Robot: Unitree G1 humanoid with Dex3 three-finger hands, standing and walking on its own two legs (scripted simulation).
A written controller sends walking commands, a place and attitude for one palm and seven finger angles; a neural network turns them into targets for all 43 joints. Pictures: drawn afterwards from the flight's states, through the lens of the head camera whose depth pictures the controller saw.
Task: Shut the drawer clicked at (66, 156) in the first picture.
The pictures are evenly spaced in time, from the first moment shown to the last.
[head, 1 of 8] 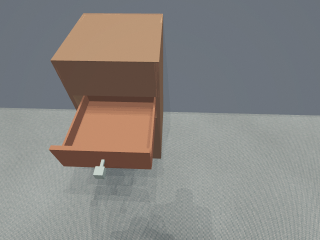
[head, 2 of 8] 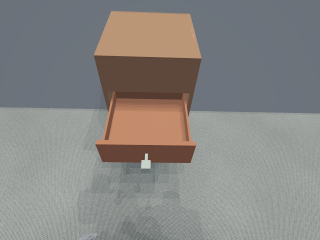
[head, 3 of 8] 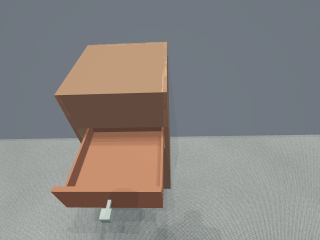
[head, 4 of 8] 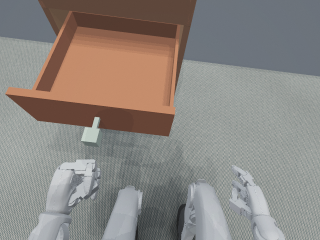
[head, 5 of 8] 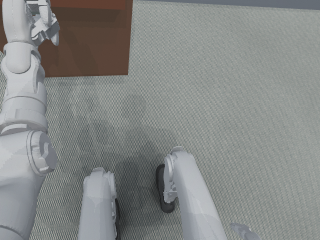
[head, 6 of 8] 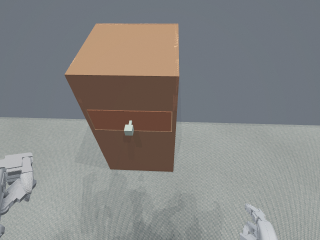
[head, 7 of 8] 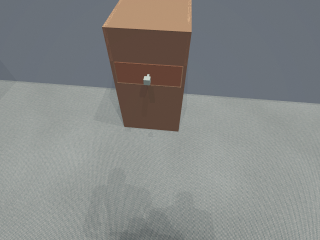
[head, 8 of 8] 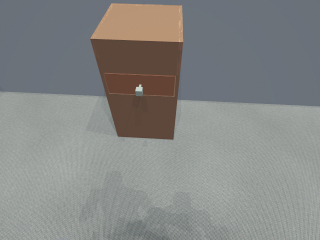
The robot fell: no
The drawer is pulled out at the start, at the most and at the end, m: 0.30 0.30 0.00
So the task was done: yes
